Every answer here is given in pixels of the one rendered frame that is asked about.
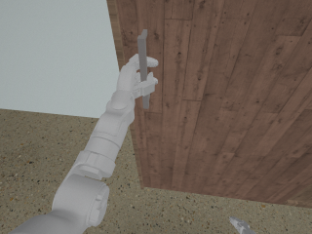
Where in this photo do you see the left robot forearm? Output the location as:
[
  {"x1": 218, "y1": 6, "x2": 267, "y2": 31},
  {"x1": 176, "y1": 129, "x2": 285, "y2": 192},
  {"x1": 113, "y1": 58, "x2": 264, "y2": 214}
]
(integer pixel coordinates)
[{"x1": 52, "y1": 90, "x2": 136, "y2": 209}]

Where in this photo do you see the right robot hand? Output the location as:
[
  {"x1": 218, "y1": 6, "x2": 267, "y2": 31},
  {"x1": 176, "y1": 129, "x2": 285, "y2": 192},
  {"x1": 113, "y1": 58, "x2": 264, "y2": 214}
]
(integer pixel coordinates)
[{"x1": 229, "y1": 216, "x2": 256, "y2": 234}]

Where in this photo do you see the wardrobe door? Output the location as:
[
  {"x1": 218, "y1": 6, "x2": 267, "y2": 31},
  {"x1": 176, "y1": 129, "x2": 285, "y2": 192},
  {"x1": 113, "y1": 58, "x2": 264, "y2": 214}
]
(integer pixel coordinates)
[
  {"x1": 116, "y1": 0, "x2": 312, "y2": 205},
  {"x1": 288, "y1": 183, "x2": 312, "y2": 203}
]

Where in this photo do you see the handle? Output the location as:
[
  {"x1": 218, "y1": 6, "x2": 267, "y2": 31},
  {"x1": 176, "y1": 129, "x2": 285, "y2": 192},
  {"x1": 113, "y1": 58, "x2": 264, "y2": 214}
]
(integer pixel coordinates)
[{"x1": 137, "y1": 29, "x2": 150, "y2": 109}]

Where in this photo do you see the left robot hand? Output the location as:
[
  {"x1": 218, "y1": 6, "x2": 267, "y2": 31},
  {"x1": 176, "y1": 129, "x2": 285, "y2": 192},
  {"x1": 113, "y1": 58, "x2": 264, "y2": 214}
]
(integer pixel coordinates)
[{"x1": 116, "y1": 54, "x2": 159, "y2": 99}]

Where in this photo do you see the left robot upper arm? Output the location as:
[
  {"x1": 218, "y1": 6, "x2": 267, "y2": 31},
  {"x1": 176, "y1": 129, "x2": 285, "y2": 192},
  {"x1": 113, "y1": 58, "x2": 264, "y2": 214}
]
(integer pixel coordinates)
[{"x1": 8, "y1": 174, "x2": 110, "y2": 234}]

